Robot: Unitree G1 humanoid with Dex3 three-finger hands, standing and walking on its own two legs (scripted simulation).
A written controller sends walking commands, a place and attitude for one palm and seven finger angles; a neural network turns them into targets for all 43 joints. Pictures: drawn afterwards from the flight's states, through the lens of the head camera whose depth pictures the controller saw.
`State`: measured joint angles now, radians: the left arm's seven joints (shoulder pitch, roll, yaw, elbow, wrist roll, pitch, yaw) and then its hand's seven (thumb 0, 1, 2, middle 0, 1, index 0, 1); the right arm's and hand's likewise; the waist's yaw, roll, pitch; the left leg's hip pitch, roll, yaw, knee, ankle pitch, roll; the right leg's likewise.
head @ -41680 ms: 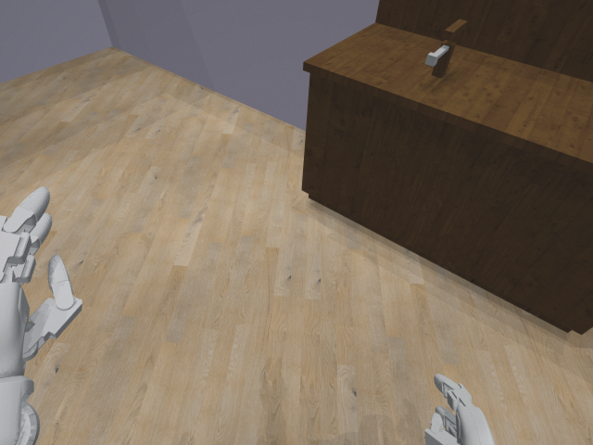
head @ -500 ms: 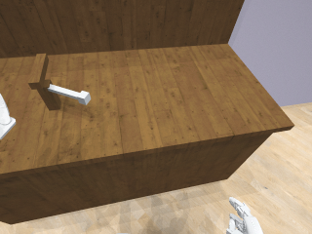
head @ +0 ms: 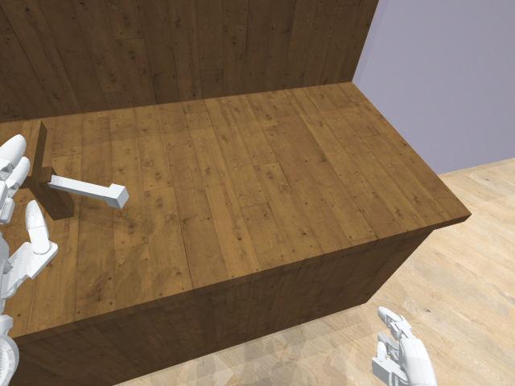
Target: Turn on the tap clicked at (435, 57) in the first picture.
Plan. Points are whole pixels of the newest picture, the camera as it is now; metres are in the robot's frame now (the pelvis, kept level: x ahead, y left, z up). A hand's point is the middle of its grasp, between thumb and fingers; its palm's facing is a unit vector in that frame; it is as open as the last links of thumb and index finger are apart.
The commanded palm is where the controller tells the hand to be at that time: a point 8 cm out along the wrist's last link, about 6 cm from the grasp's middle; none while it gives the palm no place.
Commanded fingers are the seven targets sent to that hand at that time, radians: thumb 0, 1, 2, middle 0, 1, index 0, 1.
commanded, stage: come to a stop and stand still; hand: left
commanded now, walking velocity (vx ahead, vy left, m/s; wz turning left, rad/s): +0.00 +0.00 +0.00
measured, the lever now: (116, 196) +0.39 +0.27 +0.04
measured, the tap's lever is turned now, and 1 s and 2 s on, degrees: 59 59 59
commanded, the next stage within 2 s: look again from close up in 0.22 s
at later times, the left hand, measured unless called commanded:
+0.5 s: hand (30, 273) +0.20 +0.26 +0.16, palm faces +0.42 -0.85 -0.33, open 7.4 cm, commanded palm +0.14 +0.29 +0.18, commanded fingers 0.00 0.90 0.90 -0.20 -0.30 -0.20 -0.30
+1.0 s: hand (68, 290) +0.19 +0.22 +0.15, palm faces +0.32 -0.87 -0.37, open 7.4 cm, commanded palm +0.13 +0.27 +0.18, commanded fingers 0.00 0.90 0.90 -0.20 -0.30 -0.20 -0.30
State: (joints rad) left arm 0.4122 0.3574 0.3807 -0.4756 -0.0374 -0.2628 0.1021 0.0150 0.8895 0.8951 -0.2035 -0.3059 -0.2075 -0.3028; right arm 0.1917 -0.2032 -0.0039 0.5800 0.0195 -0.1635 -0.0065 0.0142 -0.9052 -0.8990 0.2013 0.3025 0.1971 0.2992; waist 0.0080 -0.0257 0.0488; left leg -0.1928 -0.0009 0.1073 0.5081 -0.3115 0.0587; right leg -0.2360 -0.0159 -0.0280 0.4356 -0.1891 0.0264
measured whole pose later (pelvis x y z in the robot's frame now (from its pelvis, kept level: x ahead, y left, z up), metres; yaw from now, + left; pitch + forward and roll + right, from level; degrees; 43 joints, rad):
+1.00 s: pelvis -0.03 -0.01 +0.00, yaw +0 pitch -2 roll +0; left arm 0.45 0.32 0.30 -0.39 -0.05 -0.25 0.07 0.02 0.89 0.90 -0.20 -0.30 -0.20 -0.30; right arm 0.23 -0.20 0.00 0.57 0.03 -0.17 0.02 0.01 -0.90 -0.90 0.20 0.30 0.20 0.30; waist 0.01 0.01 0.06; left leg -0.20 -0.01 0.12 0.51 -0.28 0.06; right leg -0.27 -0.03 -0.02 0.49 -0.18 0.02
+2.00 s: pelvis -0.01 +0.00 +0.00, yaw +1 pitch -2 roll -1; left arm 0.40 0.34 0.34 -0.49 -0.04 -0.21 0.11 0.02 0.89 0.90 -0.20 -0.31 -0.21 -0.30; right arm 0.19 -0.18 0.02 0.56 0.01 -0.13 -0.02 0.01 -0.90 -0.90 0.20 0.30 0.20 0.30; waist 0.03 -0.05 0.08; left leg -0.17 -0.01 0.09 0.47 -0.27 0.06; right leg -0.21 -0.03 -0.04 0.39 -0.15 0.03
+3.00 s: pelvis +0.01 -0.08 -0.02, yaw +7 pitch +3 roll +0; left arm 0.44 0.33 0.39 -0.37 -0.20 -0.09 0.09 0.02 0.89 0.89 -0.21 -0.31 -0.21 -0.30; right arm 0.21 -0.26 -0.02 0.67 0.04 -0.16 -0.06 0.01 -0.91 -0.90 0.20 0.30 0.20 0.30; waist 0.06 0.04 -0.06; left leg -0.38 0.02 -0.05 0.71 -0.39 -0.04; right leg -0.40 0.04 -0.11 0.70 -0.36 -0.08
